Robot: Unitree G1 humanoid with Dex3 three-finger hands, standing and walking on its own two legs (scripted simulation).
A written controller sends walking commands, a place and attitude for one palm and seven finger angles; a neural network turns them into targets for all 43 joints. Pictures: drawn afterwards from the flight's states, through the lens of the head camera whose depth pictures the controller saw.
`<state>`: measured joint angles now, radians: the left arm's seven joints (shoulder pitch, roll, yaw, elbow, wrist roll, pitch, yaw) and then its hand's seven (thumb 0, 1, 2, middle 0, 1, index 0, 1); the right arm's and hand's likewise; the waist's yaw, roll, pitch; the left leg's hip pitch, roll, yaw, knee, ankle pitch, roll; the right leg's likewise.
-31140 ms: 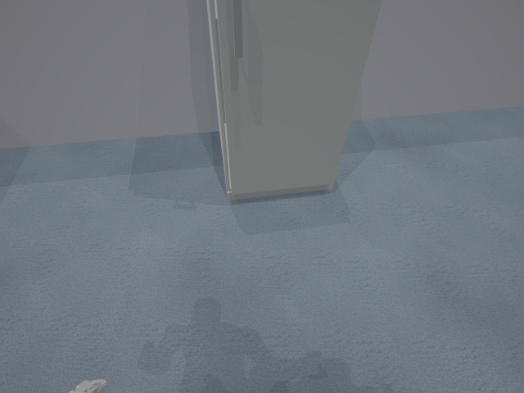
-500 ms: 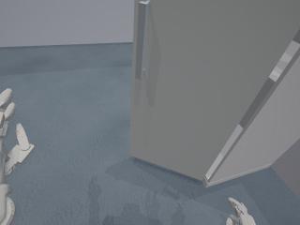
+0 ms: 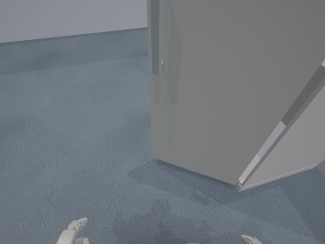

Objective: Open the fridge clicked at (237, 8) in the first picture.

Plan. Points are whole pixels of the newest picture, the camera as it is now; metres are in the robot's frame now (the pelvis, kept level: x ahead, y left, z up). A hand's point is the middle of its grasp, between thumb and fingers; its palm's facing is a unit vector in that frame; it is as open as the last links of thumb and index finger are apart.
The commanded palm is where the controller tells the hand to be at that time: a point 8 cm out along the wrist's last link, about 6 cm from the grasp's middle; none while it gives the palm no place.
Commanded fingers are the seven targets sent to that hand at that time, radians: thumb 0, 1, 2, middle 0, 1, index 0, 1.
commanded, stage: let the arm hang, fingers relaxed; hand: left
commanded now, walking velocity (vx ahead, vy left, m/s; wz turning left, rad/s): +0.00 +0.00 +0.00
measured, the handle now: (159, 30) +0.68 +0.02 +0.20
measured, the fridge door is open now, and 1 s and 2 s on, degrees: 53 53 53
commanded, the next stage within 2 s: look to check the result in 0.88 s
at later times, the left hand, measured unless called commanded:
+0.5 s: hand out of the picture +0.04 +0.20 -0.14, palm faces +0.00 -0.98 -0.20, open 7.4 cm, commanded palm none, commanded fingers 0.00 0.90 0.90 -0.20 -0.30 -0.20 -0.30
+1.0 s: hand out of the picture +0.01 +0.20 -0.15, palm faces -0.02 -0.99 -0.16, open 7.4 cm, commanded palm none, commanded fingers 0.00 0.90 0.90 -0.20 -0.30 -0.20 -0.30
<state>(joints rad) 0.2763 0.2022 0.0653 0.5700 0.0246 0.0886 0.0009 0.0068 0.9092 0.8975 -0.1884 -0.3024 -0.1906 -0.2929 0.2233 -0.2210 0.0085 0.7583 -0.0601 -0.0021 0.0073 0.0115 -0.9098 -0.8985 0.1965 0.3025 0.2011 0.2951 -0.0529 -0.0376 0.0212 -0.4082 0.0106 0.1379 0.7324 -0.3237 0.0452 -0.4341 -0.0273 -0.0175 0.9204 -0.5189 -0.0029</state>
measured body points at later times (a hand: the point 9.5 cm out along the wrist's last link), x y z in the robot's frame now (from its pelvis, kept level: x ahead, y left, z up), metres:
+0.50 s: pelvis +0.01 +0.02 +0.03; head +0.02 +0.02 +0.48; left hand +0.04 +0.25 -0.12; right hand +0.02 -0.21 -0.12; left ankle +0.01 +0.10 -0.71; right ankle +0.01 -0.10 -0.71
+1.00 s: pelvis +0.02 +0.04 +0.03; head +0.04 +0.04 +0.48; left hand +0.02 +0.25 -0.13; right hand +0.00 -0.18 -0.12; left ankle +0.01 +0.10 -0.71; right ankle +0.01 -0.10 -0.71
